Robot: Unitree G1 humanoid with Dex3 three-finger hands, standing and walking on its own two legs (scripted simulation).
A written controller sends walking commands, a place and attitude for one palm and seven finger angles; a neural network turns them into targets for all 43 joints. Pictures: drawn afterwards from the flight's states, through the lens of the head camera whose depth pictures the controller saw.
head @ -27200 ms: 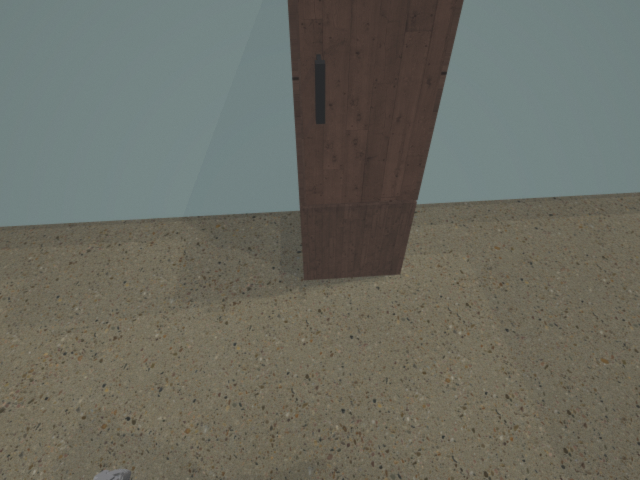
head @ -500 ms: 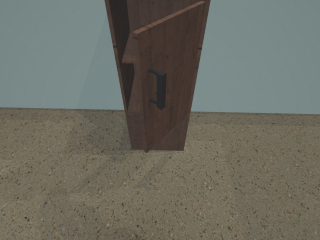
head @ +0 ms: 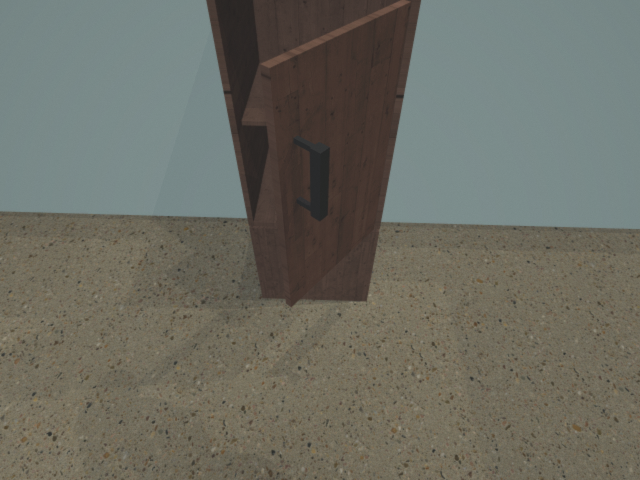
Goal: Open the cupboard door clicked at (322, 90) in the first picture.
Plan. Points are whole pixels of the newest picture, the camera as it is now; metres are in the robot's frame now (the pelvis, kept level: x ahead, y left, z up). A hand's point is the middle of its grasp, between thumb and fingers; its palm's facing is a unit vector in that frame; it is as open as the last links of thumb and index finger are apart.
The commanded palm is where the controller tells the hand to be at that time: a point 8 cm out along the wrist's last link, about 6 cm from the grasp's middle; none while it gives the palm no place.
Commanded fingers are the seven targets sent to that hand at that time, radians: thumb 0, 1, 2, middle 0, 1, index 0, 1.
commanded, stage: look to check the result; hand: left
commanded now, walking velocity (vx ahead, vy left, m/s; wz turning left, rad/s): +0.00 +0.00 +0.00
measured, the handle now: (310, 179) +0.57 +0.06 +0.05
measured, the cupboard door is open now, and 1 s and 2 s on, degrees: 51 51 51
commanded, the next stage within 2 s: walk to a spot facing it in 0.02 s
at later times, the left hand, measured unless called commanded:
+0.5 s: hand out of the picture +0.01 +0.19 -0.18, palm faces -0.06 -0.98 -0.21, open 7.4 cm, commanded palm none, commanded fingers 0.00 0.90 0.90 -0.20 -0.30 -0.20 -0.30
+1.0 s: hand out of the picture +0.10 +0.12 -0.16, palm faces -0.35 -0.90 -0.26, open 7.4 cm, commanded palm none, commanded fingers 0.00 0.90 0.90 -0.20 -0.30 -0.20 -0.30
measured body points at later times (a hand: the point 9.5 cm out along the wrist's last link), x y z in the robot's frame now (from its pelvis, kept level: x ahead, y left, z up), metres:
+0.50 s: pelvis -0.01 +0.01 -0.01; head +0.02 +0.00 +0.44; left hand +0.02 +0.24 -0.17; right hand -0.01 -0.23 -0.17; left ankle +0.04 +0.13 -0.74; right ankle -0.07 -0.07 -0.73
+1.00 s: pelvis -0.02 -0.04 +0.00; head +0.02 -0.07 +0.45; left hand +0.12 +0.17 -0.14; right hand -0.02 -0.32 -0.15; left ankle +0.03 +0.11 -0.67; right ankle -0.05 -0.10 -0.74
